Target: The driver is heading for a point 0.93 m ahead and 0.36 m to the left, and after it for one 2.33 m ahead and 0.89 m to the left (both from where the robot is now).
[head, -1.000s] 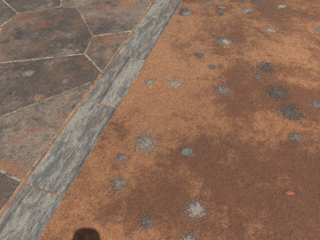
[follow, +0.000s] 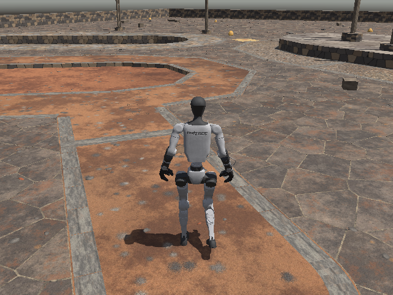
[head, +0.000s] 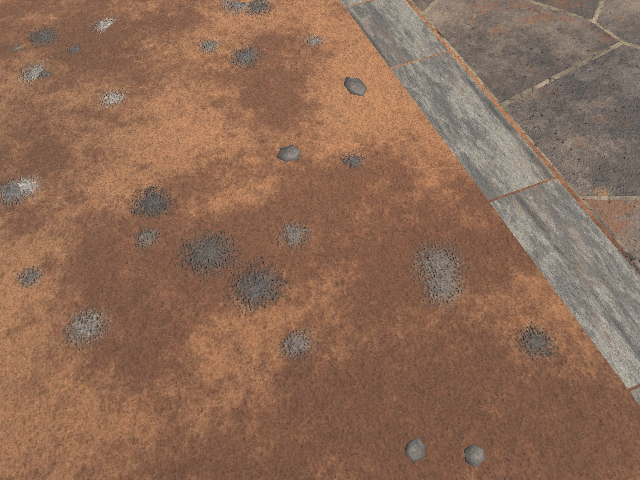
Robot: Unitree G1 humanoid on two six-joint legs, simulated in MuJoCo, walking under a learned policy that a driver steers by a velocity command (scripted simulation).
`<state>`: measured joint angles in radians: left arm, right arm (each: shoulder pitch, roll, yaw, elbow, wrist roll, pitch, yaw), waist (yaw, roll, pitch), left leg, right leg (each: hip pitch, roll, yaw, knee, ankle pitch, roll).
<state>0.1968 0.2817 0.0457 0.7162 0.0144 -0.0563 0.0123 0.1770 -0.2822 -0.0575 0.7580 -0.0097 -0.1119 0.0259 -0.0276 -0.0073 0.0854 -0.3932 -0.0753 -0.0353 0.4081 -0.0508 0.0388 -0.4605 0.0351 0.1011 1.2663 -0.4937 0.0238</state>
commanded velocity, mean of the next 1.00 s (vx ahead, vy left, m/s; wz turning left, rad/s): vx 0.07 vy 0.00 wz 0.63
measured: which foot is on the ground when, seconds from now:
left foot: down 0.00-0.20, up 0.22-0.64, down 0.66-1.00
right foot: up 0.00-0.20, down 0.22-0.66, up 0.68-1.00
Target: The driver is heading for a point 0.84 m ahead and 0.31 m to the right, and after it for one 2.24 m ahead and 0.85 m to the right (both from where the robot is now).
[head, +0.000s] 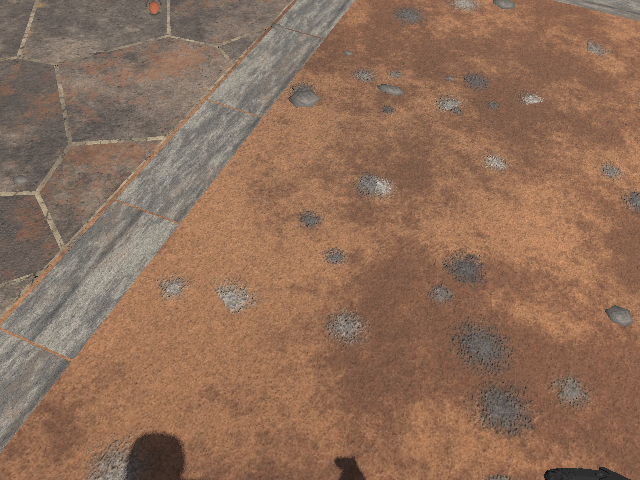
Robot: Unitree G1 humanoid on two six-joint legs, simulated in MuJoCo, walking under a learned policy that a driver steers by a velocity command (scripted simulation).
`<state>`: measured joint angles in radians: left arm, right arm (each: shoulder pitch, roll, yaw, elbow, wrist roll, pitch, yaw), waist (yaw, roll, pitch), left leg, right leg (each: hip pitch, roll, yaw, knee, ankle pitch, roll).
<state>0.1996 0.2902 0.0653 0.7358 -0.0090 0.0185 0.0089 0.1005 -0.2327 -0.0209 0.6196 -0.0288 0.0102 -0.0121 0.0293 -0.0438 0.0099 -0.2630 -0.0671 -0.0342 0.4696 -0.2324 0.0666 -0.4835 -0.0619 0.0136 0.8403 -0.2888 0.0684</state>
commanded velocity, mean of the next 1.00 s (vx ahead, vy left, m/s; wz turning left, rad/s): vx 0.71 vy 0.00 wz -0.42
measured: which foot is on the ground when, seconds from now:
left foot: down 0.00-0.32, up 0.34-0.70, down 0.72-1.00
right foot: up 0.00-0.30, down 0.32-0.74, up 0.76-1.00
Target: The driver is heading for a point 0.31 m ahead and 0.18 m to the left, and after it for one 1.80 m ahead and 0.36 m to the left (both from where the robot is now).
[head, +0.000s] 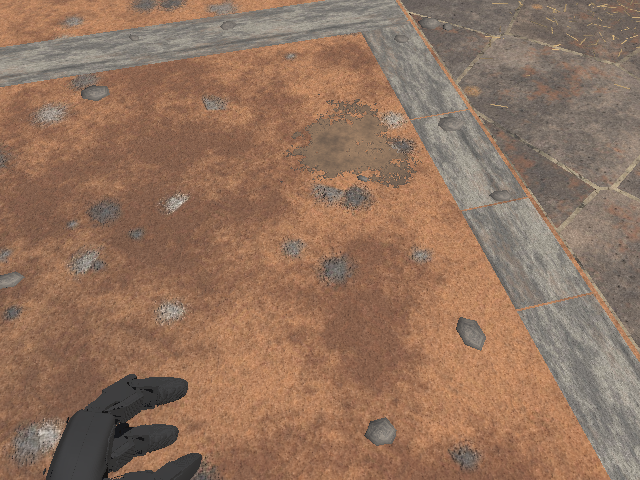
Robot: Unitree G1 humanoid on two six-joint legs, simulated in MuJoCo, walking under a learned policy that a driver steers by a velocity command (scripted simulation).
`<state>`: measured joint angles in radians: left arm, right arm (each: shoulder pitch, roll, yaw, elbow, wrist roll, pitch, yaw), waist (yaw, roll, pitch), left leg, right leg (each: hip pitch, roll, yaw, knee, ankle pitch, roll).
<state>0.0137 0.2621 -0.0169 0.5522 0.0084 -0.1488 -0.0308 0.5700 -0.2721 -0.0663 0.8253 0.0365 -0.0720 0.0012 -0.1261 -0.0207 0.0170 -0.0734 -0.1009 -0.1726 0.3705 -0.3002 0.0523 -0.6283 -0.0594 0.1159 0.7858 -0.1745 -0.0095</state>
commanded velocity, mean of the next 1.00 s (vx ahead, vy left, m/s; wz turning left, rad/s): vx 0.99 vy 0.00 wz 0.42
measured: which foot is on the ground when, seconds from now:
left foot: down 0.00-0.12, up 0.14-0.52, down 0.54-1.00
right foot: up 0.00-0.08, down 0.10-0.54, up 0.56-1.00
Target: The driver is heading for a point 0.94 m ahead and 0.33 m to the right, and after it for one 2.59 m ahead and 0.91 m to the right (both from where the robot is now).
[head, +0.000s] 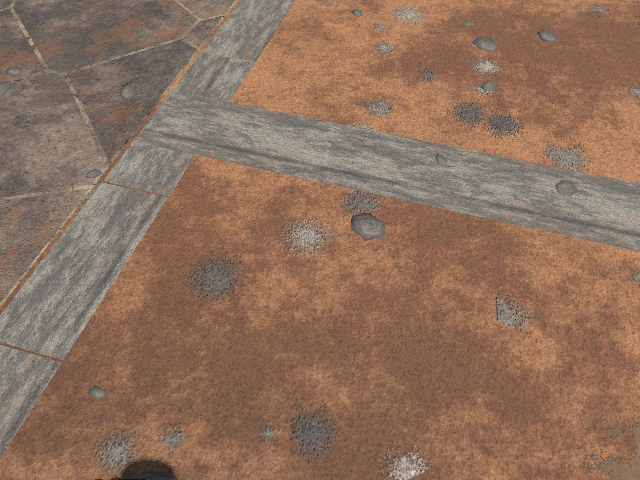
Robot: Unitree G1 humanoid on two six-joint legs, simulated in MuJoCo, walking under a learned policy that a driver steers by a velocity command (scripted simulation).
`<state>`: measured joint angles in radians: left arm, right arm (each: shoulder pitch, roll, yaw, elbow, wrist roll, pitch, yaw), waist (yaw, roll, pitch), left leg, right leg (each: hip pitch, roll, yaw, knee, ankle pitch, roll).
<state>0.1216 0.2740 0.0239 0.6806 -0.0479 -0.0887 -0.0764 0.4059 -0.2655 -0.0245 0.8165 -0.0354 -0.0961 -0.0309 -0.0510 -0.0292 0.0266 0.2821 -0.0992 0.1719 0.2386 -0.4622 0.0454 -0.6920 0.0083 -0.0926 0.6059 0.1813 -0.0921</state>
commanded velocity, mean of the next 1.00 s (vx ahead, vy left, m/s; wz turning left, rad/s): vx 0.98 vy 0.00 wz -0.88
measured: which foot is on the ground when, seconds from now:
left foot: down 0.00-0.04, up 0.06-0.44, down 0.46-0.90, up 0.92-1.00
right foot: up 0.00-0.00, down 0.02-0.44, up 0.46-0.90, down 0.92-1.00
